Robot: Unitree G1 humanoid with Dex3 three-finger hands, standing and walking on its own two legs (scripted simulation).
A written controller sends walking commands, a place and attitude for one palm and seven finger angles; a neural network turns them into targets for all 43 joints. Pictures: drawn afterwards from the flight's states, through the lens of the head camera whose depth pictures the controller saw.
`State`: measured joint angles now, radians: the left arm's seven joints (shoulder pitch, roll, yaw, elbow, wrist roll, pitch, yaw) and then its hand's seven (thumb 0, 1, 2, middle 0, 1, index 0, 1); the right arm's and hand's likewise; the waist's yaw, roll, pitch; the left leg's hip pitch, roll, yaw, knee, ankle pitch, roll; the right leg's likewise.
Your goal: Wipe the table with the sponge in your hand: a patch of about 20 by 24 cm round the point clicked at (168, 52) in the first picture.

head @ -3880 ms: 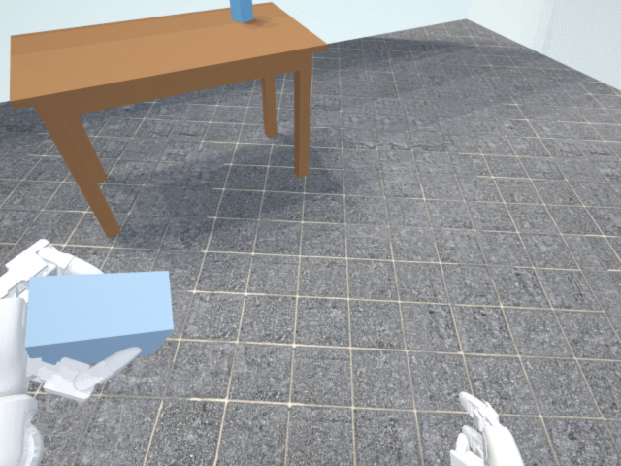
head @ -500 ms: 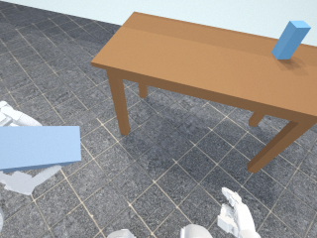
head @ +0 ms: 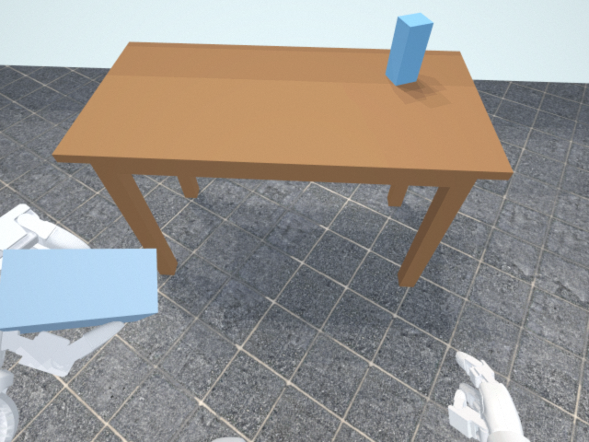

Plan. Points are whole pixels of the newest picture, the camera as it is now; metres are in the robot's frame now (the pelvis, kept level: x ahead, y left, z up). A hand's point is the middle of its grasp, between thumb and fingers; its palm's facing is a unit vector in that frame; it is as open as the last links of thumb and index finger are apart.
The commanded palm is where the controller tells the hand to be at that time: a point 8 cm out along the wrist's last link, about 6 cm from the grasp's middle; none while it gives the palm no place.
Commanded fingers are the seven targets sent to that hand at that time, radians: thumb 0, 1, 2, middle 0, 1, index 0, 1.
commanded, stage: turn to face it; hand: left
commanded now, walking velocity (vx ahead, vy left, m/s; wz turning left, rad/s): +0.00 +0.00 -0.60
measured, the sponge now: (103, 291) +0.24 +0.19 +0.16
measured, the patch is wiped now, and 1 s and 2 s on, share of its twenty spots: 0.00 0.00 0.00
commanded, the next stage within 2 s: take the last steps up to it in 0.60 s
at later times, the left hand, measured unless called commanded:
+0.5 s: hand (152, 301) +0.22 +0.14 +0.17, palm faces +0.15 -0.87 -0.47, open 10.0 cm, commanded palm +0.17 +0.19 +0.18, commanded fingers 0.00 0.10 1.30 -1.20 -1.60 -1.20 -1.60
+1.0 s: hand (146, 381) +0.16 +0.13 +0.17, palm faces +0.10 -0.91 -0.40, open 10.1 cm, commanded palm +0.13 +0.17 +0.18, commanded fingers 0.00 0.10 1.30 -1.20 -1.60 -1.20 -1.60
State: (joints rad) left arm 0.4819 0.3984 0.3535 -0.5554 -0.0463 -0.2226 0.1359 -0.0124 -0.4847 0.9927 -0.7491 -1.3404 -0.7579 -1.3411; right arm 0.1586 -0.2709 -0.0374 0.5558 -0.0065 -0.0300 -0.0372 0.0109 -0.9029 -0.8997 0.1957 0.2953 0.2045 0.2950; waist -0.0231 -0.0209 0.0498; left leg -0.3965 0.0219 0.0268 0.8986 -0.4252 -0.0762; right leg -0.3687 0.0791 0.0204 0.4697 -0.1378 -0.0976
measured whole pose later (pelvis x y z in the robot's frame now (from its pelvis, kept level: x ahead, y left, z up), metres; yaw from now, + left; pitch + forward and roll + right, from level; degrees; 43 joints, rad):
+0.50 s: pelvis -0.07 -0.02 -0.01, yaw -18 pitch -1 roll -1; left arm 0.39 0.39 0.36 -0.48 -0.01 -0.19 0.13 -0.01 -0.49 1.00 -0.74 -1.35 -0.75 -1.35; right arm 0.22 -0.12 0.05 0.55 0.00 -0.07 0.01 0.01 -0.90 -0.90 0.20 0.30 0.21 0.30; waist 0.04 0.05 0.08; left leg -0.25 0.21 0.19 0.63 -0.33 -0.08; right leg -0.29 -0.02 -0.10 0.58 -0.29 0.05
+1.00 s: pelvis -0.12 -0.03 +0.00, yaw -21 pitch -1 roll -1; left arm 0.52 0.35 0.36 -0.48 0.01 -0.23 0.15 -0.01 -0.49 1.00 -0.74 -1.35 -0.75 -1.35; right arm 0.27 -0.23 -0.03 0.61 -0.01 -0.07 -0.07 0.01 -0.90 -0.90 0.19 0.29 0.20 0.29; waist -0.02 -0.01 -0.03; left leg -0.20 0.02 0.08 0.50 -0.28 0.05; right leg -0.44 0.02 -0.07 0.86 -0.40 -0.02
